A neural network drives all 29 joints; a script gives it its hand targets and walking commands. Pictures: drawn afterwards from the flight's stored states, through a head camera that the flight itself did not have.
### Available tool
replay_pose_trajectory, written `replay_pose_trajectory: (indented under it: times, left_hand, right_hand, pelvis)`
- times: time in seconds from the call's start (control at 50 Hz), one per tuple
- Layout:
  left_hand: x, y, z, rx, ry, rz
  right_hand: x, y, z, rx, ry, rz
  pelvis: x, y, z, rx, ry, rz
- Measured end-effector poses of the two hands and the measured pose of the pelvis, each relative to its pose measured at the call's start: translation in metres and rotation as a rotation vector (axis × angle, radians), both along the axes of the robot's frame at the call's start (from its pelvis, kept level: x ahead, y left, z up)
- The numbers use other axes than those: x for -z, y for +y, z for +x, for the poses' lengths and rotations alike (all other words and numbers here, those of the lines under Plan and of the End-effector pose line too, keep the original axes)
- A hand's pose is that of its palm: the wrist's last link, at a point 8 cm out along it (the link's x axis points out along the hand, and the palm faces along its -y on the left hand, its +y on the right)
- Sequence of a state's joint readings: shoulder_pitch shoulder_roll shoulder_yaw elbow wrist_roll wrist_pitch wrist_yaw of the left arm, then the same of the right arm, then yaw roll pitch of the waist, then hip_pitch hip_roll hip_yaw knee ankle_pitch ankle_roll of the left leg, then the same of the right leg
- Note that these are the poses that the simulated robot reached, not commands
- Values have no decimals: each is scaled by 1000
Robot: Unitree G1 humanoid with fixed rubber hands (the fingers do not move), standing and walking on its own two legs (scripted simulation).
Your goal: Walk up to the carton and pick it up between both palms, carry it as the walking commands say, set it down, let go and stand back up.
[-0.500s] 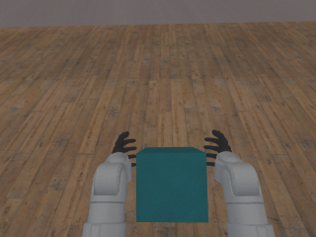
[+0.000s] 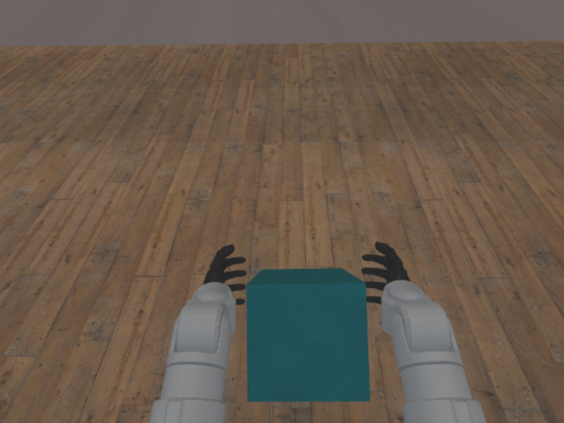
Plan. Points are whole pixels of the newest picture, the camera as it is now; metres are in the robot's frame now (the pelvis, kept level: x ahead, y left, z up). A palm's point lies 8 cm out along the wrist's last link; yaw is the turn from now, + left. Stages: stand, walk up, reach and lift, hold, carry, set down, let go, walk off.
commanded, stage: hold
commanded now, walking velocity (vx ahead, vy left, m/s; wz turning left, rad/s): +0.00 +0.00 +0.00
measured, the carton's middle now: (304, 320) +0.32 -0.01 -0.08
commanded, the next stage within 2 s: set down in 0.96 s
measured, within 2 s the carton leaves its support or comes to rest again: neither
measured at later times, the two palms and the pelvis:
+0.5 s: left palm (188, 294) +0.29 +0.16 +0.06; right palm (377, 303) +0.27 -0.10 +0.07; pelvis -0.02 +0.05 +0.01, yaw -11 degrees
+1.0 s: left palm (201, 296) +0.29 +0.14 +0.06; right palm (390, 304) +0.27 -0.11 +0.06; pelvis -0.02 +0.03 +0.01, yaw -10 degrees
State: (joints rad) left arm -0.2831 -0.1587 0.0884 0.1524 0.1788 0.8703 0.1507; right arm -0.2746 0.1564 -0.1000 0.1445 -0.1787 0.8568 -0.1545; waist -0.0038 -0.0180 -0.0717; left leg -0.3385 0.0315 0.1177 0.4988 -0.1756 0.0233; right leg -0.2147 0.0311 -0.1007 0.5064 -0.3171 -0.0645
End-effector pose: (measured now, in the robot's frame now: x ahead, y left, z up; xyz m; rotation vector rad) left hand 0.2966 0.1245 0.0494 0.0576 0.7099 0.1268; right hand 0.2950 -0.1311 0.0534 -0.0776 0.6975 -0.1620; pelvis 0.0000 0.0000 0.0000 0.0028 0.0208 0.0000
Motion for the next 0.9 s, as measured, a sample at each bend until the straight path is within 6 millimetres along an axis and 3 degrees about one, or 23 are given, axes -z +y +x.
replay_pose_trajectory:
  times: [0.08,0.16,0.38,0.54,0.7,0.9]
  left_hand:
    - [10,2,-9,54,0,34]
    - [10,11,-19,56,-10,10]
    - [-5,35,-17,29,-30,-17]
    - [-17,32,-8,21,-33,7]
    - [-20,19,-5,53,-32,24]
    - [-14,19,-10,44,-27,2]
  right_hand:
    - [14,0,-11,-18,4,3]
    - [15,5,-23,-24,-10,43]
    - [-5,31,-22,-18,-29,33]
    - [-12,32,-26,19,-35,41]
    - [-10,19,-31,35,-34,44]
    - [-10,18,-29,31,-32,43]
  pelvis:
    - [-7,4,-1,54,-43,9]
    - [-10,11,-3,129,-58,12]
    - [-7,37,-18,163,-154,-10]
    - [-5,50,-24,190,-176,-7]
    - [-6,49,-26,198,-171,-3]
    - [-8,35,-24,169,-159,-5]
